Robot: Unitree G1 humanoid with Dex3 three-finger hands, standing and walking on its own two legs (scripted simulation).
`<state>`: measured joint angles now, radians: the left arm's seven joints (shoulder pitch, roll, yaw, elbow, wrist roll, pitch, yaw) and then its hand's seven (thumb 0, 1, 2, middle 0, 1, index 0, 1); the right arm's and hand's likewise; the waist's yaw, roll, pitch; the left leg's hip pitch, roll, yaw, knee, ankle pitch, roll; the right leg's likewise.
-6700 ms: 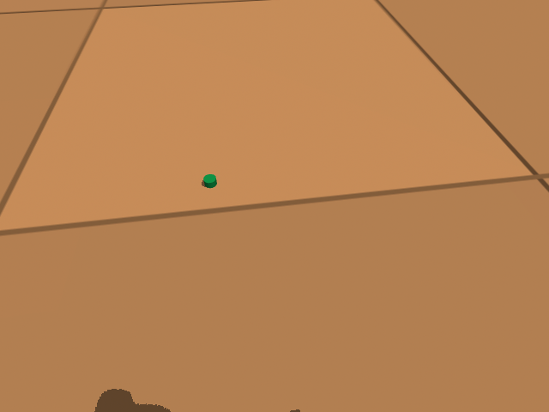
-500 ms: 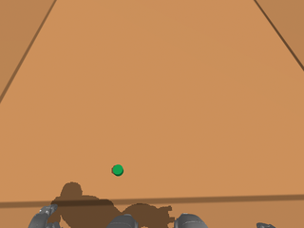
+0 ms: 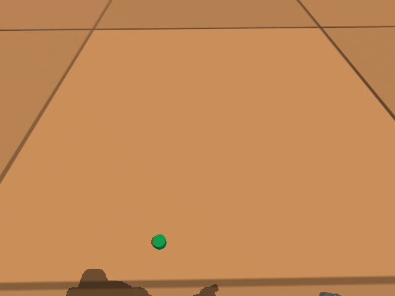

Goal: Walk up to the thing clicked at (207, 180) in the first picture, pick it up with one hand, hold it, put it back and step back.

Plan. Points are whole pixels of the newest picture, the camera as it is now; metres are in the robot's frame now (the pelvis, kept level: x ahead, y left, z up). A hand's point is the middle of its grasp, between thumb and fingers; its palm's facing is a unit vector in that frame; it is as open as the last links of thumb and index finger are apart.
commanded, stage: walk up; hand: left
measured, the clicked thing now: (159, 241) +0.49 +0.21 -0.75
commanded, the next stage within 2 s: none
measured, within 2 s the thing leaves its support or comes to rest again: neither
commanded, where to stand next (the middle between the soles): +0.09 -0.01 m, yaw -1 degrees
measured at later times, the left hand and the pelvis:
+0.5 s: hand out of the picture +0.11 +0.27 -0.15, palm faces -0.07 -0.91 -0.41, open 7.4 cm; pelvis +0.04 -0.01 +0.00, yaw -1 degrees
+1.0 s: hand (108, 279) +0.19 +0.24 -0.17, palm faces -0.04 -0.92 -0.39, open 7.4 cm; pelvis +0.05 -0.03 -0.02, yaw -2 degrees
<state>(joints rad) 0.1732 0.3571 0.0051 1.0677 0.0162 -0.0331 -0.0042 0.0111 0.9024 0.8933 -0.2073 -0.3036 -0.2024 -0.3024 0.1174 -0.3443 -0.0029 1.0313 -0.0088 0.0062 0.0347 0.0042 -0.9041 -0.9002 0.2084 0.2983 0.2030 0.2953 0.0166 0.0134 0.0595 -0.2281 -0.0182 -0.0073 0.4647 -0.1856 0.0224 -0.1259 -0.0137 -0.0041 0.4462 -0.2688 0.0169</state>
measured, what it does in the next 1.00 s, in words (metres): steps on the spot: left foot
